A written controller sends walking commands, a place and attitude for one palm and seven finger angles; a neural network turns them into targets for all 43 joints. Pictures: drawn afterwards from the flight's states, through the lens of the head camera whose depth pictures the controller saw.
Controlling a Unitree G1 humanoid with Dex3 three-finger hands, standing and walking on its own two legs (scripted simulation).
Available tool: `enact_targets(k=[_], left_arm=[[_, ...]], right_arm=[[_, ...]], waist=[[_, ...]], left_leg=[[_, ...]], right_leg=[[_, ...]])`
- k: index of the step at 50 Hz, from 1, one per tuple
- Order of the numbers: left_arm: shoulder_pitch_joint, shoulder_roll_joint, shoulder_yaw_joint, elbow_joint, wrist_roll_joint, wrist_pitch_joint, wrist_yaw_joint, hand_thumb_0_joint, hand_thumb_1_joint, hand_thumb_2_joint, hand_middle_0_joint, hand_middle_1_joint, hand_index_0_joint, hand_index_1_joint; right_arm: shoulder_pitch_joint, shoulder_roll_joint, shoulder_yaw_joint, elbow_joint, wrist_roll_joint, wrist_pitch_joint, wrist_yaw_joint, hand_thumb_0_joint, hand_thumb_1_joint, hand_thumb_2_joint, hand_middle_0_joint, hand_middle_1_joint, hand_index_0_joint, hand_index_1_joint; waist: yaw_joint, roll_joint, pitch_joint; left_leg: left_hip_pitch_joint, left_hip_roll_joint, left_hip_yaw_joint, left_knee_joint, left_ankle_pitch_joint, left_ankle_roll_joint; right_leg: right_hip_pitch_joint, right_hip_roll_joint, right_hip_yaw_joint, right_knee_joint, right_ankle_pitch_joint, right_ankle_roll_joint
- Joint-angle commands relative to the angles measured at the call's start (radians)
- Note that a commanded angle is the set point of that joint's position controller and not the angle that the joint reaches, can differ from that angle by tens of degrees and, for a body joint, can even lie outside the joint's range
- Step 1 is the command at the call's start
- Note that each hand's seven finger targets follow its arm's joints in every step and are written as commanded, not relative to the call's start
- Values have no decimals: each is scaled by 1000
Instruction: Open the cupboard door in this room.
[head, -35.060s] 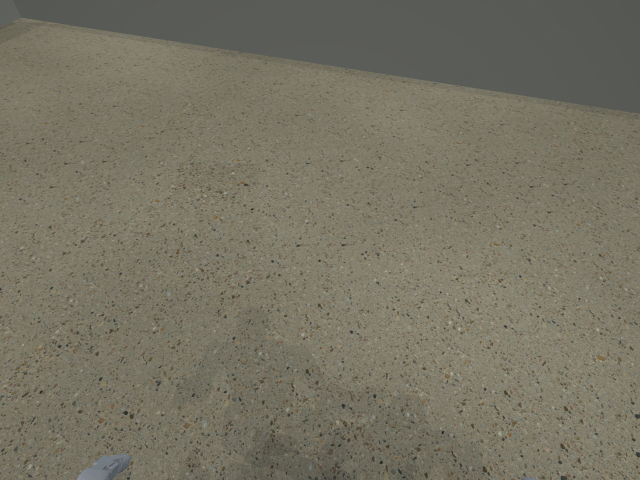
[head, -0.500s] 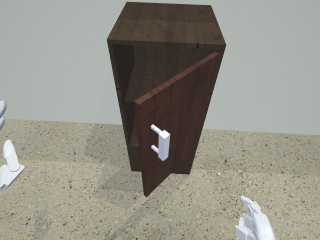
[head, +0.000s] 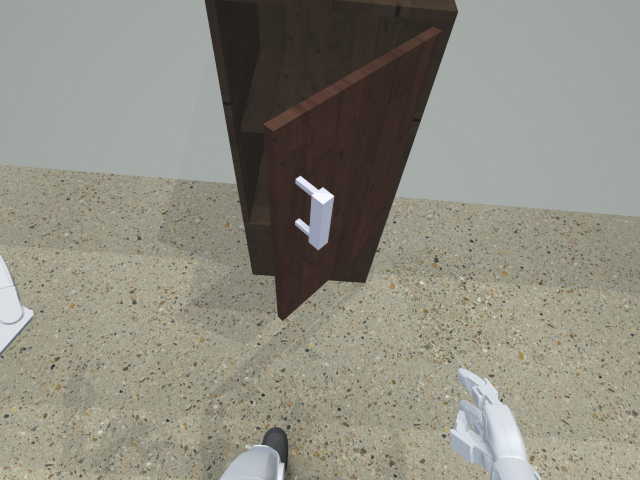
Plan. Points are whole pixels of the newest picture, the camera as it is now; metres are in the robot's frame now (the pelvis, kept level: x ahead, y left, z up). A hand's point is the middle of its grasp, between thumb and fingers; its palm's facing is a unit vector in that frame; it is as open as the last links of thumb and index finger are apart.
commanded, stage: stop stepping back and stand still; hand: left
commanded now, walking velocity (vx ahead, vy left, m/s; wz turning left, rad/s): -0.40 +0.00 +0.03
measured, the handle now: (310, 213) +0.49 +0.07 -0.02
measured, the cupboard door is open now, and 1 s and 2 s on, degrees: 49 49 49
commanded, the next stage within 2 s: let the arm hang, fingers relaxed in 1.88 s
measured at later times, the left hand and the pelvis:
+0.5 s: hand out of the picture +0.06 +0.21 +0.15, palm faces +0.41 -0.83 -0.39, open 7.4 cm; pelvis -0.14 -0.04 +0.00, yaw +1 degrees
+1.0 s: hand out of the picture +0.00 +0.21 +0.18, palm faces +0.42 -0.75 -0.51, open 7.4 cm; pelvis -0.19 -0.04 +0.00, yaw +1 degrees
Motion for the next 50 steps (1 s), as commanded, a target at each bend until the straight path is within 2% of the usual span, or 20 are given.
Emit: enact_targets(k=[1,3,6,10,13,15,18,21,23,24,25,27,35,37,38,40,43,48,49,50], left_arm=[[-6,240,139,-322,-18,-89,-10,0,900,900,-200,-300,-200,-300],[78,288,214,-355,-31,-93,-19,0,900,900,-200,-300,-200,-300],[203,360,334,-268,-54,-86,-10,0,900,900,-200,-300,-200,-300],[278,246,264,-171,-47,-6,0,0,900,900,-200,-300,-200,-300],[113,187,133,-107,-54,16,18,0,900,900,-200,-300,-200,-300],[8,162,55,-48,-39,25,15,0,900,900,-200,-300,-200,-300],[-99,162,-3,-39,2,41,17,0,900,900,-200,-300,-200,-300],[-102,183,18,-102,26,34,18,0,900,900,-200,-300,-200,-300],[-48,241,72,-181,32,14,17,0,900,900,-200,-300,-200,-300],[-60,247,72,-248,33,6,20,0,900,900,-200,-300,-200,-300],[-93,256,84,-282,32,-8,27,0,900,900,-200,-300,-200,-300],[-89,261,117,-281,31,-35,23,0,900,900,-200,-300,-200,-300],[-82,149,41,-9,22,-35,33,0,900,900,-200,-300,-200,-300],[-71,137,39,-94,21,-50,37,0,900,900,-200,-300,-200,-300],[-80,174,65,-129,33,-53,38,0,900,900,-200,-300,-200,-300],[-27,197,85,-127,30,-45,19,0,900,900,-200,-300,-200,-300],[11,159,51,-186,35,-28,13,0,900,900,-200,-300,-200,-300],[-33,208,92,-154,38,-16,35,0,900,900,-200,-300,-200,-300],[-36,205,94,-113,41,-10,39,0,900,900,-200,-300,-200,-300],[-50,218,98,-93,44,-5,39,0,900,900,-200,-300,-200,-300]], right_arm=[[-20,-171,-79,-125,12,-40,5,0,-900,-900,200,300,200,300],[-61,-156,-70,-180,22,-15,16,0,-900,-900,200,300,200,300],[-136,-132,-33,-276,81,37,-2,0,-900,-900,200,300,200,300],[-86,-101,-15,-230,51,71,-24,0,-900,-900,200,300,200,300],[6,-175,-33,-156,51,45,-44,0,-900,-900,200,300,200,300],[62,-203,-45,-153,64,28,-36,0,-900,-900,200,300,200,300],[6,-180,-40,-158,35,-6,-39,0,-900,-900,200,300,200,300],[-21,-183,-45,-194,39,2,-48,0,-900,-900,200,300,200,300],[-30,-161,-54,-221,29,22,-43,0,-900,-900,200,300,200,300],[-18,-158,-67,-210,32,29,-37,0,-900,-900,200,300,200,300],[-24,-168,-69,-174,19,29,-36,0,-900,-900,200,300,200,300],[26,-156,-60,-155,11,26,-32,0,-900,-900,200,300,200,300],[91,-146,-46,-129,23,-28,-80,0,-900,-900,200,300,200,300],[98,-178,-59,-166,27,-37,-73,0,-900,-900,200,300,200,300],[91,-160,-54,-165,21,-40,-62,0,-900,-900,200,300,200,300],[75,-153,-62,-130,19,-41,-47,0,-900,-900,200,300,200,300],[50,-154,-60,-130,29,-51,-28,0,-900,-900,200,300,200,300],[28,-148,-43,-132,18,-36,-43,0,-900,-900,200,300,200,300],[29,-144,-44,-130,17,-27,-45,0,-900,-900,200,300,200,300],[32,-133,-50,-132,19,-17,-45,0,-900,-900,200,300,200,300]], waist=[[-1,217,-446],[16,144,-464],[6,-296,-275],[-48,19,-197],[-95,80,-182],[-79,98,-162],[-49,150,-43],[-39,112,19],[-38,-42,-13],[-38,-176,12],[-47,-133,72],[-85,-8,20],[-66,31,-56],[-66,381,-42],[-72,275,-35],[-71,122,-48],[-57,204,-19],[-48,232,-9],[-43,148,-14],[-41,-40,-14]], left_leg=[[829,180,-181,77,701,73],[704,135,-122,118,560,49],[74,-105,12,414,-435,-41],[161,-68,18,288,-244,-27],[481,-16,-22,86,117,22],[554,144,-211,17,338,111],[259,213,-387,-194,-167,136],[-50,97,-244,-238,-688,51],[10,-55,-75,133,-592,-13],[83,-104,-49,520,-487,-43],[64,-80,-70,745,-427,-55],[43,-23,-86,777,-361,-49],[376,-25,45,-15,-448,10],[502,275,-466,-209,-560,132],[507,343,-550,-221,-383,188],[453,312,-451,-163,-230,189],[295,225,-220,-161,-254,136],[87,182,-127,-106,-571,72],[35,137,-84,1,-590,46],[-2,45,-18,239,-558,11]], right_leg=[[-207,-4,-15,-136,100,21],[-93,-32,-23,-186,367,27],[114,-310,81,-113,1460,149],[-12,-239,69,-61,1028,-36],[-177,-161,-3,38,827,65],[-284,-76,-14,198,240,104],[-186,-74,8,189,-142,23],[75,-62,-53,-16,-30,-22],[-84,-214,157,-259,-296,-95],[-327,-420,474,-457,-544,-185],[-460,-478,521,-495,-539,-221],[-436,-419,350,-421,-389,-201],[-254,-225,50,-157,-249,-104],[-479,-61,-116,271,-122,-16],[-551,-60,-86,427,-110,-13],[-523,-105,-43,464,-42,-1],[-341,-104,-100,327,61,8],[-8,-54,-173,42,35,-4],[57,-73,-116,-38,8,-26],[36,-191,123,-184,-80,-92]])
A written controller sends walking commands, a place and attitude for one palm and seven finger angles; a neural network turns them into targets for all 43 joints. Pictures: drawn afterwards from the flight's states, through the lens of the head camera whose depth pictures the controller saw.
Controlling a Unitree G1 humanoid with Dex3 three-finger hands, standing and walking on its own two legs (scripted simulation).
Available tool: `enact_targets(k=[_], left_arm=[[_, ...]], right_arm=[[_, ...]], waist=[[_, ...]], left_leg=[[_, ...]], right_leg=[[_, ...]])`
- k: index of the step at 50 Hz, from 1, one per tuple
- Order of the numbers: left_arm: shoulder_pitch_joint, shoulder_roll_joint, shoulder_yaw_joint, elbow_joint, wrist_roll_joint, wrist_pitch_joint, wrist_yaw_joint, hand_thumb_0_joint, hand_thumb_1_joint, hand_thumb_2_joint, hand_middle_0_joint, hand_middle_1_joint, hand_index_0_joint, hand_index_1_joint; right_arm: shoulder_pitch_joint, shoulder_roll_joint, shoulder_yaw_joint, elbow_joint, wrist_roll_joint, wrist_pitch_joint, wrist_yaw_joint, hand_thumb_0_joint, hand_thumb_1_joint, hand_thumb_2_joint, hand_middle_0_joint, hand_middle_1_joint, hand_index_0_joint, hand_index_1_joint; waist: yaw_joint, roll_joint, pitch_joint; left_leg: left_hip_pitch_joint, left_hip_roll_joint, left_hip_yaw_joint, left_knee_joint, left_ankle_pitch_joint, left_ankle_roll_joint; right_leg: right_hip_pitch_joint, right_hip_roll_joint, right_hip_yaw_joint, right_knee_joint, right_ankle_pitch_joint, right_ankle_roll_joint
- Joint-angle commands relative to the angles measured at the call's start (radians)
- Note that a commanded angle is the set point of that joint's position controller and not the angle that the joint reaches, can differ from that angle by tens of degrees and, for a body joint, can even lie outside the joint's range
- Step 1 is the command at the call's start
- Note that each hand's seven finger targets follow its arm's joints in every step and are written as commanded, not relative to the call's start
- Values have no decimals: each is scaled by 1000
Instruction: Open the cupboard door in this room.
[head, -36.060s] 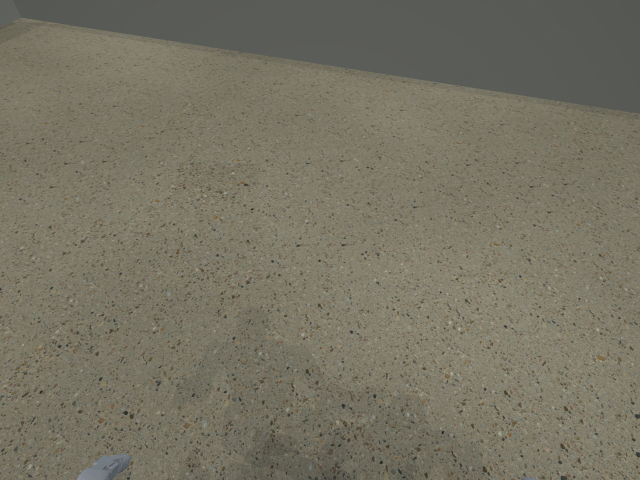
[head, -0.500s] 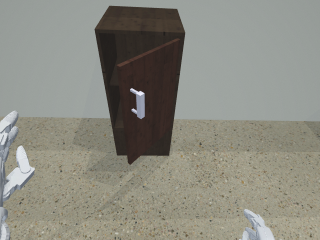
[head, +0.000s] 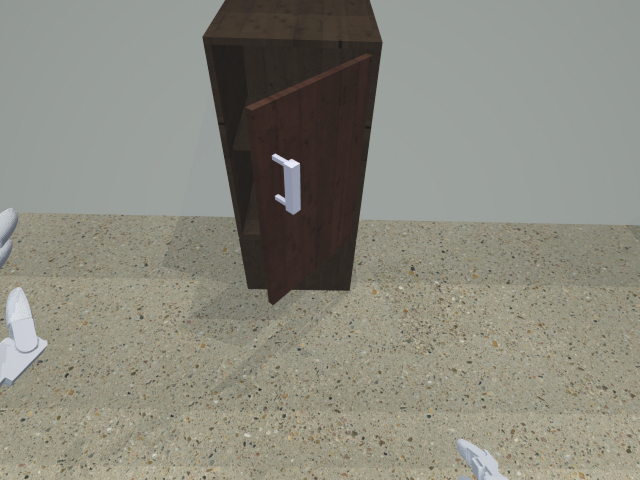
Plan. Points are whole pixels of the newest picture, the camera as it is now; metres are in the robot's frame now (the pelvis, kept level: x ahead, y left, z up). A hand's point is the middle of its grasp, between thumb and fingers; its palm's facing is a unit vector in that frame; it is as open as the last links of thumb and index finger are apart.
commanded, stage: stop stepping back and stand still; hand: left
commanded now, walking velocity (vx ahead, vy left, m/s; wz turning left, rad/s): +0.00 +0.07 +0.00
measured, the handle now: (285, 183) +0.68 +0.11 -0.02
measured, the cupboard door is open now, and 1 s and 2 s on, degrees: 49 49 49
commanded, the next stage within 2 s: let the arm hang, fingers relaxed in 0.88 s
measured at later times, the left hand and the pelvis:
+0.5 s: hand (43, 314) +0.22 +0.27 +0.18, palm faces +0.43 -0.75 -0.50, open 7.4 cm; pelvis +0.02 +0.00 +0.01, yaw +0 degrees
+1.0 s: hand (34, 324) +0.22 +0.29 +0.16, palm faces +0.38 -0.79 -0.49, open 7.4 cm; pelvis +0.02 +0.02 +0.01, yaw +1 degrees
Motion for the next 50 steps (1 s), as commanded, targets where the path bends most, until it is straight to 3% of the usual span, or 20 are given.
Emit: enact_targets(k=[1,2,3,4,5,7,11,13,14,16,17,18,20,23,28,32,39,48,49,50], left_arm=[[-155,215,154,-122,-10,-30,39,0,900,900,-200,-300,-200,-300],[-180,213,155,-100,-18,-35,39,0,900,900,-200,-300,-200,-300],[-219,193,143,-103,-19,-52,33,0,900,900,-200,-300,-200,-300],[-164,187,150,-71,-15,-57,29,0,900,900,-200,-300,-200,-300],[-118,171,145,-68,-18,-65,24,0,900,900,-200,-300,-200,-300],[-82,163,143,-72,-23,-78,19,0,900,900,-200,-300,-200,-300],[-82,149,119,-165,-28,-90,30,0,900,900,-200,-300,-200,-300],[-70,152,123,-177,-33,-88,36,0,900,900,-200,-300,-200,-300],[-79,157,121,-206,-35,-89,36,0,900,900,-200,-300,-200,-300],[-92,174,139,-237,-33,-91,39,0,900,900,-200,-300,-200,-300],[-89,184,144,-241,-33,-90,38,0,900,900,-200,-300,-200,-300],[-51,175,152,-195,-31,-84,38,0,900,900,-200,-300,-200,-300],[-57,168,145,-187,-30,-79,34,0,900,900,-200,-300,-200,-300],[-59,145,116,-155,-36,-65,28,0,900,900,-200,-300,-200,-300],[-29,141,109,-119,-47,-38,22,0,900,900,-200,-300,-200,-300],[-55,171,129,-146,-48,-33,21,0,900,900,-200,-300,-200,-300],[-70,153,111,-172,-43,-33,22,0,900,900,-200,-300,-200,-300],[-44,135,99,-131,-45,-29,21,0,900,900,-200,-300,-200,-300],[-134,-27,-319,638,38,94,-119,0,900,900,-200,-300,-200,-300],[-145,-38,-291,669,29,173,-140,0,900,900,-200,-300,-200,-300]], right_arm=[[-165,-161,-83,-156,8,-23,-23,0,-900,-900,200,300,200,300],[-181,-177,-81,-152,2,-24,-21,0,-900,-900,200,300,200,300],[-149,-169,-87,-122,8,-27,-12,0,-900,-900,200,300,200,300],[-137,-168,-85,-116,9,-25,-7,0,-900,-900,200,300,200,300],[-143,-159,-79,-119,8,-15,-4,0,-900,-900,200,300,200,300],[-171,-154,-73,-138,12,-6,-10,0,-900,-900,200,300,200,300],[-178,-163,-74,-163,9,-22,-19,0,-900,-900,200,300,200,300],[-165,-169,-78,-166,7,-25,-22,0,-900,-900,200,300,200,300],[-165,-186,-88,-174,6,-26,-22,0,-900,-900,200,300,200,300],[-173,-206,-93,-193,9,-22,-25,0,-900,-900,200,300,200,300],[-170,-211,-97,-197,12,-20,-27,0,-900,-900,200,300,200,300],[-163,-195,-88,-191,12,-21,-27,0,-900,-900,200,300,200,300],[-160,-189,-81,-193,14,-17,-24,0,-900,-900,200,300,200,300],[-163,-192,-82,-191,18,-20,-23,0,-900,-900,200,300,200,300],[-173,-187,-74,-196,18,-10,-18,0,-900,-900,200,300,200,300],[-190,-188,-68,-199,10,-2,-22,0,-900,-900,200,300,200,300],[-178,-186,-64,-198,9,-7,-25,0,-900,-900,200,300,200,300],[-179,-192,-72,-192,12,-5,-25,0,-900,-900,200,300,200,300],[-233,-366,-114,57,22,-57,69,0,-900,-900,200,300,200,300],[-144,-325,-113,64,19,19,72,0,-900,-900,200,300,200,300]], waist=[[11,-261,-2],[12,-177,23],[-7,-119,-43],[-12,-81,-49],[-10,-57,-57],[-6,-63,-45],[12,-100,-38],[5,-35,-33],[8,32,-33],[23,174,-37],[24,175,-59],[20,191,-67],[13,179,-93],[8,67,-103],[8,13,-90],[10,49,-59],[13,112,-76],[11,67,-60],[-27,77,37],[-14,92,-44]], left_leg=[[-379,-60,25,365,-222,40],[-401,-44,-33,506,-197,32],[-356,-23,-55,558,-148,27],[-335,-14,-56,546,-94,20],[-307,-8,-42,500,-49,13],[-219,-8,-7,354,-20,15],[-83,-28,33,43,19,36],[8,-38,24,-88,103,39],[35,-13,-22,-145,126,49],[34,89,-141,-196,242,84],[29,112,-163,-192,273,89],[14,94,-138,-190,318,83],[-7,75,-106,-176,356,63],[-2,48,-77,-147,306,45],[7,30,-64,-154,241,36],[-13,23,-72,-198,165,37],[-17,30,-84,-243,161,39],[-23,26,-82,-243,159,31],[-112,67,-129,-98,315,54],[-42,75,-112,-124,378,50]], right_leg=[[183,-325,602,-431,-143,-173],[166,-393,624,-441,33,-206],[169,-373,546,-419,44,-196],[156,-338,492,-389,112,-179],[161,-309,392,-363,214,-164],[105,-268,273,-355,269,-139],[118,-247,237,-365,216,-116],[102,-218,220,-339,180,-78],[100,-196,222,-302,176,-56],[102,-93,178,-215,201,-7],[121,-75,160,-193,217,2],[145,-57,150,-185,272,0],[200,-54,136,-177,349,-3],[211,-77,161,-222,399,-6],[180,-85,171,-274,347,-10],[161,-71,158,-301,251,-7],[198,-43,127,-284,252,0],[194,-46,124,-306,264,1],[40,-113,72,-152,325,-25],[36,-102,121,-168,258,-32]])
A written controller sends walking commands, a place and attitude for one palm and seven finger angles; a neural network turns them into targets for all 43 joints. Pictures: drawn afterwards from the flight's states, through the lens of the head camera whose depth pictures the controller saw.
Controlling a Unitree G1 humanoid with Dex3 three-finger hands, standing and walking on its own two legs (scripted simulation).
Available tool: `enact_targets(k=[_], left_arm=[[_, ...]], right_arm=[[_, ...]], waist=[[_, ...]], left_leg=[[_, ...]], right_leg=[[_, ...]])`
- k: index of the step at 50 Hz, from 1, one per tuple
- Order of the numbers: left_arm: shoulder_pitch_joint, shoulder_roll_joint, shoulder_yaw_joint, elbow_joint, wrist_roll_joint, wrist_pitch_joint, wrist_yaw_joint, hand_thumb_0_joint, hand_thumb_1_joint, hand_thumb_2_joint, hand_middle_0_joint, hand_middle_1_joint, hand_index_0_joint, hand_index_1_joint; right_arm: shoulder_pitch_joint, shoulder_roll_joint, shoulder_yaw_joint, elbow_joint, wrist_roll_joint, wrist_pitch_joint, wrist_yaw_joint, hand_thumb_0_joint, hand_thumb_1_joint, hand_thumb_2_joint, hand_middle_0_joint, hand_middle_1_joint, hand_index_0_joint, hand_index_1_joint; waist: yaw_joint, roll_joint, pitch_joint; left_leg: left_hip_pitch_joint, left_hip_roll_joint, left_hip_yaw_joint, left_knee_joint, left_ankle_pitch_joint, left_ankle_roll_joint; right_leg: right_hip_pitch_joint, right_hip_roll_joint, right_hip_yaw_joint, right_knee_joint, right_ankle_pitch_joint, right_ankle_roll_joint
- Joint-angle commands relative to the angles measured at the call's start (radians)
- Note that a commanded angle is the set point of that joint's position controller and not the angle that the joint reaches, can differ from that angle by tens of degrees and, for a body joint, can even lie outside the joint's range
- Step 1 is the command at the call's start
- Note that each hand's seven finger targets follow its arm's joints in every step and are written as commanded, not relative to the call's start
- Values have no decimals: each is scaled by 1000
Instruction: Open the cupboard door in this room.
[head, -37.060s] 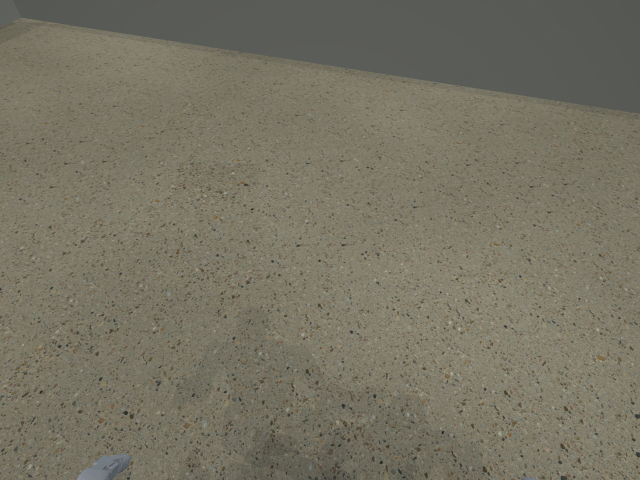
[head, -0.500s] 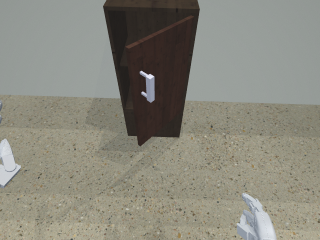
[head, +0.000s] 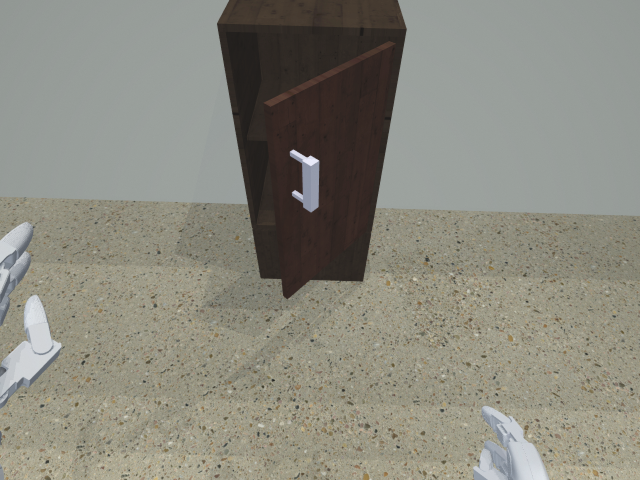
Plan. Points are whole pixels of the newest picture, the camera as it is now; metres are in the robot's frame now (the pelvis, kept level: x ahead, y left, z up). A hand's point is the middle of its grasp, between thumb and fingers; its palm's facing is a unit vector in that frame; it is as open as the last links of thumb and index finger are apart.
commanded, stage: let the arm hang, fingers relaxed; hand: left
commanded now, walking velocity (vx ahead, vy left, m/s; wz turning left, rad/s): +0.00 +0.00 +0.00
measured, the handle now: (303, 180) +0.66 +0.07 -0.03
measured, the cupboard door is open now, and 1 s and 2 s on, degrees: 49 49 49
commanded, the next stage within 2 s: look to check the result in 1.08 s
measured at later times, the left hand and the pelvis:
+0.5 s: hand out of the picture -0.05 +0.18 -0.17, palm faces +0.02 -0.98 -0.22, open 7.2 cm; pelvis -0.01 -0.02 +0.00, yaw +1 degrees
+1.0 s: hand out of the picture +0.01 +0.15 -0.17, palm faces +0.03 -0.98 -0.20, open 7.3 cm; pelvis +0.00 -0.03 +0.00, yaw +1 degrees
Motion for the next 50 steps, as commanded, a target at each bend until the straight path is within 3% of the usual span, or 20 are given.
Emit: enact_targets(k=[1,3,6,8,11,13,16,19,22,26,31,36,50], left_arm=[[-99,-27,-252,558,51,189,-127,0,900,900,-200,-300,-200,-300],[-149,-27,-263,647,61,182,-129,0,900,900,-200,-300,-200,-300],[-212,18,-277,816,67,180,-131,0,900,900,-200,-300,-200,-300],[-265,26,-295,934,62,185,-128,0,900,900,-200,-300,-200,-300],[-292,0,-329,1089,51,193,-123,0,900,900,-200,-300,-200,-300],[-268,-12,-338,1178,47,191,-120,0,900,900,-200,-300,-200,-300],[-239,-38,-336,1290,42,185,-115,0,900,900,-200,-300,-200,-300],[-236,-41,-340,1370,38,181,-115,0,900,900,-200,-300,-200,-300],[-241,-44,-343,1427,36,177,-113,0,900,900,-200,-300,-200,-300],[-239,-68,-349,1481,35,182,-110,0,900,900,-200,-300,-200,-300],[-229,-79,-347,1513,35,184,-105,0,900,900,-200,-300,-200,-300],[-229,-98,-347,1522,35,187,-101,0,900,900,-200,-300,-200,-300],[-210,-141,-348,1532,32,178,-94,0,900,900,-200,-300,-200,-300]], right_arm=[[-47,-230,-72,61,-2,22,65,0,-900,-900,200,300,200,300],[-52,-220,-58,75,-19,40,62,0,-900,-900,200,300,200,300],[-75,-231,-47,106,-28,60,62,0,-900,-900,200,300,200,300],[-72,-216,-39,141,-29,80,65,0,-900,-900,200,300,200,300],[-61,-166,-19,203,-33,104,65,0,-900,-900,200,300,200,300],[-54,-143,-13,239,-32,112,62,0,-900,-900,200,300,200,300],[-24,-114,-11,295,-31,117,52,0,-900,-900,200,300,200,300],[10,-102,-15,342,-26,123,46,0,-900,-900,200,300,200,300],[47,-103,-21,385,-22,128,42,0,-900,-900,200,300,200,300],[86,-87,-18,433,-25,130,36,0,-900,-900,200,300,200,300],[110,-61,-16,464,-27,130,35,0,-900,-900,200,300,200,300],[120,-30,-11,486,-29,132,35,0,-900,-900,200,300,200,300],[131,15,-7,502,-28,121,27,0,-900,-900,200,300,200,300]], waist=[[-23,93,-59],[-5,-7,-101],[10,-190,-102],[-1,-169,-75],[-10,-24,-35],[0,68,-31],[2,139,-55],[0,114,-49],[-4,7,-6],[-10,-14,51],[-5,-58,57],[-4,-48,83],[3,4,69]], left_leg=[[-51,148,-160,-24,237,1],[-106,169,-227,-48,214,44],[-92,131,-208,-33,137,33],[-47,97,-180,-25,96,16],[-3,79,-158,-61,43,2],[-14,80,-159,-91,-4,0],[-5,77,-152,-109,-34,-7],[11,82,-148,-110,-40,-8],[33,86,-140,-106,-23,-8],[34,90,-140,-130,-39,-5],[43,85,-124,-130,-21,-5],[29,84,-119,-138,-31,-7],[35,88,-111,-143,58,-17]], right_leg=[[-78,-86,93,99,-19,-7],[-24,-62,103,151,-63,-14],[19,-100,141,66,-5,-29],[-30,-135,164,27,-33,-49],[-62,-136,175,-15,-90,-47],[-28,-129,171,-35,-99,-39],[22,-128,167,-62,-81,-44],[31,-135,159,-99,-86,-47],[-1,-137,149,-130,-113,-49],[-33,-131,143,-142,-146,-45],[-31,-134,143,-150,-159,-42],[-43,-132,144,-150,-173,-38],[26,-127,133,-131,-28,-31]])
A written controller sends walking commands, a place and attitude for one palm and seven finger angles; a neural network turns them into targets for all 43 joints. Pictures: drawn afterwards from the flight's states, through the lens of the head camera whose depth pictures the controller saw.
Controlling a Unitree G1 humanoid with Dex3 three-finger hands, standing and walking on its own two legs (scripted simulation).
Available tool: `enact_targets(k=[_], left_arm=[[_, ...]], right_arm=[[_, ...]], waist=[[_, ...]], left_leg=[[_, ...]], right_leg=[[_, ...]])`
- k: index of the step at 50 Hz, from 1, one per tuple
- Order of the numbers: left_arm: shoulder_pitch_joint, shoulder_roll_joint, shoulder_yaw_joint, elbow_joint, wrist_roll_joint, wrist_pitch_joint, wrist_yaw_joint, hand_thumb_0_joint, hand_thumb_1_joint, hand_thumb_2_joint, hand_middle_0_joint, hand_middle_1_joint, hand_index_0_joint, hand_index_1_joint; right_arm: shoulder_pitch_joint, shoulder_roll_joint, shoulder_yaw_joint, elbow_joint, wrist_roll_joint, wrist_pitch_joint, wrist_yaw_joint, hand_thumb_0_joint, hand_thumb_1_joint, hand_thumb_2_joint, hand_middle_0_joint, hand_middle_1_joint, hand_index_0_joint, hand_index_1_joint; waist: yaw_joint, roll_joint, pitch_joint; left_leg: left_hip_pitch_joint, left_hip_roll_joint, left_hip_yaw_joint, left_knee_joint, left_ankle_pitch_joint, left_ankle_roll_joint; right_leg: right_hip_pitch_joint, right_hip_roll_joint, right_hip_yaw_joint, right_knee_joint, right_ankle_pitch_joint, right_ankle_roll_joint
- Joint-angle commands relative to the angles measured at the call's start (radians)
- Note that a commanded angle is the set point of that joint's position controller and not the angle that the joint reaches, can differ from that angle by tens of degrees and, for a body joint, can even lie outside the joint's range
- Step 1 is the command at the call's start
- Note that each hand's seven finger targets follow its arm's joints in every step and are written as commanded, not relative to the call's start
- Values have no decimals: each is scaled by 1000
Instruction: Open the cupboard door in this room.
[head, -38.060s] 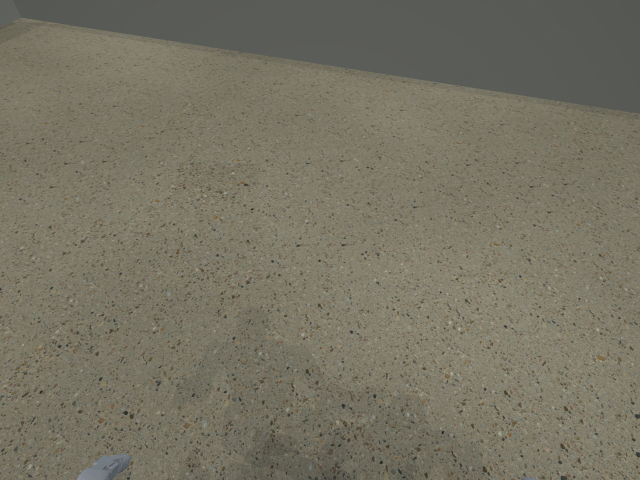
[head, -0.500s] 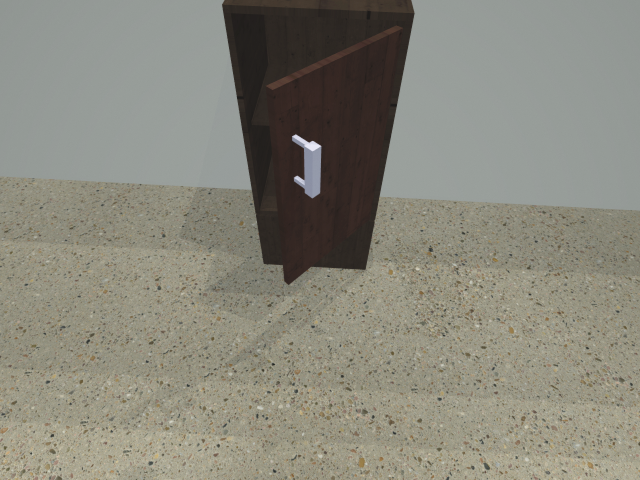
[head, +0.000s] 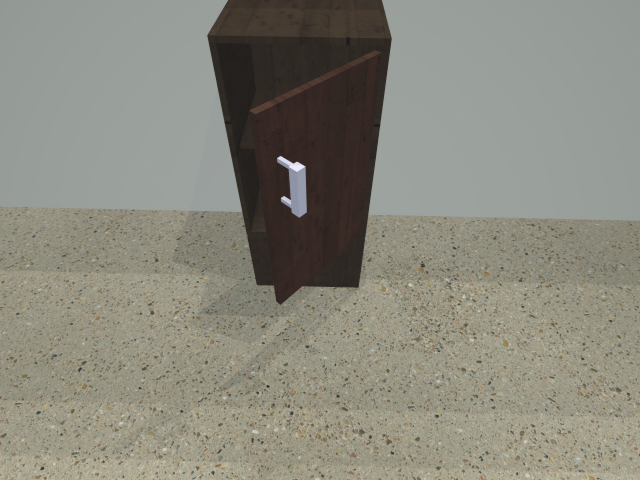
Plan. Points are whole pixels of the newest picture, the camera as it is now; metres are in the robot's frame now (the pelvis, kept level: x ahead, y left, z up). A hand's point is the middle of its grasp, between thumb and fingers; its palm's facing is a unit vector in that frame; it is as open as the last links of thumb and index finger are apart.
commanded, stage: let the arm hang, fingers relaxed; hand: left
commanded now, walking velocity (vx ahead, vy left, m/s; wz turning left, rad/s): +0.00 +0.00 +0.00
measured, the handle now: (291, 186) +0.66 +0.10 -0.04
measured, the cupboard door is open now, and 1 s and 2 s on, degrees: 49 49 49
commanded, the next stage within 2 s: look to check the result in 0.08 s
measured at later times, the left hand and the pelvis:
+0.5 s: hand out of the picture +0.00 +0.16 -0.17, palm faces +0.04 -0.98 -0.20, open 7.4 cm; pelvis +0.02 -0.01 +0.00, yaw +0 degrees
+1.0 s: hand out of the picture +0.03 +0.17 -0.18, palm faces +0.00 -0.98 -0.21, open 7.4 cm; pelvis +0.02 -0.01 -0.01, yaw -4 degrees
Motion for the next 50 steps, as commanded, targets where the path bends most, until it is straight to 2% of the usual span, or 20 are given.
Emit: enact_targets(k=[1,3,8,11,13,20,22,26,32,39,41,43,44,47,49,50], left_arm=[[85,107,21,-10,-4,-8,9,0,900,900,-200,-300,-200,-300],[86,103,21,-10,-4,-8,10,0,900,900,-200,-300,-200,-300],[90,100,22,-7,-4,-8,10,0,900,900,-200,-300,-200,-300],[99,99,22,-2,-5,-11,10,0,900,900,-200,-300,-200,-300],[99,101,23,-2,-4,-12,11,0,900,900,-200,-300,-200,-300],[106,101,23,2,-4,-14,11,0,900,900,-200,-300,-200,-300],[111,105,23,0,-3,-15,12,0,900,900,-200,-300,-200,-300],[105,99,20,4,-4,-15,11,0,900,900,-200,-300,-200,-300],[89,118,26,-5,-3,-16,11,0,900,900,-200,-300,-200,-300],[72,134,28,-9,-4,-20,10,0,900,900,-200,-300,-200,-300],[84,102,28,-10,-3,-7,13,0,900,900,-200,-300,-200,-300],[79,121,42,-20,0,5,12,0,900,900,-200,-300,-200,-300],[70,134,52,-32,2,12,9,0,900,900,-200,-300,-200,-300],[53,169,77,-61,8,28,3,0,900,900,-200,-300,-200,-300],[35,185,90,-81,11,37,-1,0,900,900,-200,-300,-200,-300],[29,188,95,-88,11,37,-2,0,900,900,-200,-300,-200,-300]], right_arm=[[60,-85,-15,-16,-3,-7,-9,0,-900,-900,200,300,200,300],[64,-83,-15,-16,-3,-5,-10,0,-900,-900,200,300,200,300],[66,-82,-17,-14,-2,-4,-11,0,-900,-900,200,300,200,300],[62,-89,-17,-15,-2,-7,-13,0,-900,-900,200,300,200,300],[64,-88,-19,-16,0,-7,-14,0,-900,-900,200,300,200,300],[54,-98,-19,-14,0,-8,-16,0,-900,-900,200,300,200,300],[49,-103,-21,-19,2,-7,-16,0,-900,-900,200,300,200,300],[39,-105,-20,-16,-1,-7,-17,0,-900,-900,200,300,200,300],[23,-121,-21,-19,0,-9,-17,0,-900,-900,200,300,200,300],[16,-131,-22,-21,-1,-13,-17,0,-900,-900,200,300,200,300],[31,-98,-20,-16,-2,-4,-21,0,-900,-900,200,300,200,300],[41,-107,-31,-24,-2,8,-27,0,-900,-900,200,300,200,300],[37,-115,-37,-31,-2,12,-28,0,-900,-900,200,300,200,300],[22,-125,-53,-62,-1,25,-30,0,-900,-900,200,300,200,300],[12,-119,-61,-80,0,29,-28,0,-900,-900,200,300,200,300],[6,-119,-63,-89,2,28,-28,0,-900,-900,200,300,200,300]], waist=[[11,25,49],[9,2,56],[6,1,50],[6,3,32],[5,-16,37],[6,0,40],[8,-15,42],[6,4,46],[10,-6,51],[9,-9,12],[7,-21,33],[5,-32,40],[4,-22,42],[5,-72,38],[4,-110,45],[6,-106,42]], left_leg=[[-33,83,-92,-75,26,15],[-34,83,-90,-68,24,15],[-17,83,-89,-66,19,17],[-1,85,-89,-63,43,17],[0,88,-88,-59,55,19],[10,91,-85,-59,71,18],[13,90,-84,-55,69,19],[18,92,-86,-62,74,17],[19,94,-88,-65,85,18],[30,95,-86,-64,113,16],[34,102,-59,-40,105,8],[16,103,-31,2,66,3],[3,103,-15,21,45,-1],[-34,88,33,110,-59,-13],[-62,75,45,180,-123,-17],[-77,72,41,213,-159,-19]], right_leg=[[-25,-136,147,-123,-14,6],[-27,-137,144,-129,-22,6],[-34,-137,148,-135,-35,6],[-19,-137,149,-131,0,5],[-18,-137,141,-129,20,7],[-7,-138,142,-129,64,11],[-10,-136,141,-134,63,14],[-8,-136,142,-130,80,12],[1,-134,142,-133,98,13],[40,-141,139,-122,174,17],[10,-141,156,-108,221,22],[-7,-148,180,-90,241,16],[-13,-153,199,-79,241,4],[-53,-184,271,-91,176,-34],[-81,-208,324,-113,133,-70],[-81,-217,350,-116,137,-88]])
